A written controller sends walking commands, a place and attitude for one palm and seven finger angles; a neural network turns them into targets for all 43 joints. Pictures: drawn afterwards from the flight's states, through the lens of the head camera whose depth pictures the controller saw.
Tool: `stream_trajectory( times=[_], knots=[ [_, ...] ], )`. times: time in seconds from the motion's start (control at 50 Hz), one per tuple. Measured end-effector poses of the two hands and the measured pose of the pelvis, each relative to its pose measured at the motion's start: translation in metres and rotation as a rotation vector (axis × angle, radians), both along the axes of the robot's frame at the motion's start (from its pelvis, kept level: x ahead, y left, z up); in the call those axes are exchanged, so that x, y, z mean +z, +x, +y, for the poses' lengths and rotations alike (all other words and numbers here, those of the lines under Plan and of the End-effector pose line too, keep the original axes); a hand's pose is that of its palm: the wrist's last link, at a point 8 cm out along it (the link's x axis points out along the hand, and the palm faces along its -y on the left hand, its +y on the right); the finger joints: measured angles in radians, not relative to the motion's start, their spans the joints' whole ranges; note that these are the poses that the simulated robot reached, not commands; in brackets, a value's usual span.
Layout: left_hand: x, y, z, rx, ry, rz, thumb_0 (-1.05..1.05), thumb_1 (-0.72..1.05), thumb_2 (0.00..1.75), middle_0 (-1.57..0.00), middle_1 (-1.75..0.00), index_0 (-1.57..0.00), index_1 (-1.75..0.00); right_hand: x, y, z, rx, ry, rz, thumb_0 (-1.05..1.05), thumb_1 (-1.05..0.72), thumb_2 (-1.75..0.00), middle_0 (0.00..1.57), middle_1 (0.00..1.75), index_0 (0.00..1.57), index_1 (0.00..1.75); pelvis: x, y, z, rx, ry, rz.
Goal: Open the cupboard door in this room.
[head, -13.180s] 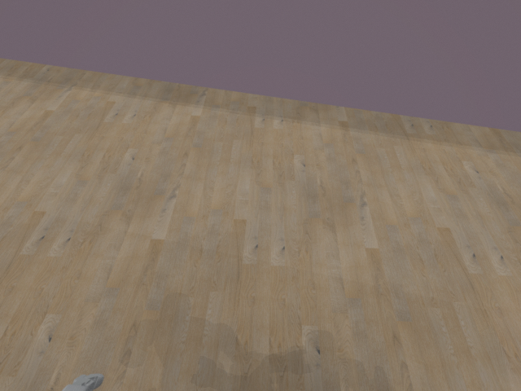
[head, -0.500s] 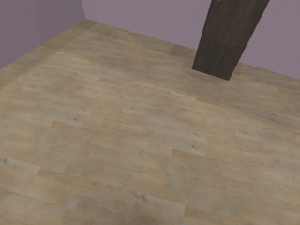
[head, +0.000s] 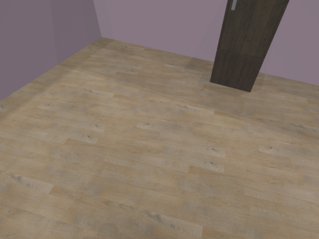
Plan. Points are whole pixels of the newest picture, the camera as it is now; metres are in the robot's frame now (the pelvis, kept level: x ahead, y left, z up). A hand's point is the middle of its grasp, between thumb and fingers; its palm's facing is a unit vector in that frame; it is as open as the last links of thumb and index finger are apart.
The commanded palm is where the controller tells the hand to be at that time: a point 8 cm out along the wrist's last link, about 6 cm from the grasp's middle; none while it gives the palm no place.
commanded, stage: turn or walk to find it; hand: left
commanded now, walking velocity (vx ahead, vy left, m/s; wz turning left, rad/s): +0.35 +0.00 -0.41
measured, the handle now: out of the picture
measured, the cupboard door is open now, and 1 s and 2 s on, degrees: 0 0 0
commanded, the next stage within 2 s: stand and wait in 0.84 s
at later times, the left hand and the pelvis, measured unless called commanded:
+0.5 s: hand (118, 226) +0.20 +0.14 -0.17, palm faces -0.13 -0.96 -0.24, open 7.4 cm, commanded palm none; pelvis +0.09 -0.04 -0.02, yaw -9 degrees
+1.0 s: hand (124, 203) +0.27 +0.14 -0.19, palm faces -0.14 -0.98 -0.15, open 7.3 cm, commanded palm none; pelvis +0.32 -0.03 -0.02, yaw -14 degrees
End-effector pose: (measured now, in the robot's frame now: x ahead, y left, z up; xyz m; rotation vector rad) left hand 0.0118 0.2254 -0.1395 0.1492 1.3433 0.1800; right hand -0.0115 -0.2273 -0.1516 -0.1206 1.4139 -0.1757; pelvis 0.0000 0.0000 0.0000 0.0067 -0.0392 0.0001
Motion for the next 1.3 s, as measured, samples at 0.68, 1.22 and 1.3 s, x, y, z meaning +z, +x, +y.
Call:
stream_trajectory(
  times=[0.68,1.22,1.3],
  knots=[
    [0.011,0.202,-0.059,-0.205,0.008,-0.048,0.0,0.93,0.9,-0.2,-0.29,-0.2,-0.3,0.007,0.152,-0.066,-0.186,0.003,-0.139,0.01,-0.92,-0.9,0.19,0.3,0.2,0.29,0.004,0.154,-0.056,-0.198,0.011,0.028],
    [0.0,0.47,-0.053,-0.263,-0.001,-0.105,0.0,0.91,0.9,-0.19,-0.29,-0.2,-0.3,0.009,0.342,-0.049,-0.216,-0.046,-0.078,-0.02,-0.95,-0.9,0.2,0.3,0.2,0.3,-0.002,0.369,-0.043,-0.211,0.009,0.023],
    [0.009,0.511,-0.076,-0.267,0.006,-0.213,0.0,0.91,0.9,-0.19,-0.29,-0.2,-0.3,-0.004,0.328,-0.053,-0.224,0.005,0.006,-0.01,-0.94,-0.9,0.2,0.3,0.2,0.3,-0.006,0.381,-0.059,-0.178,0.025,0.015]
  ],
)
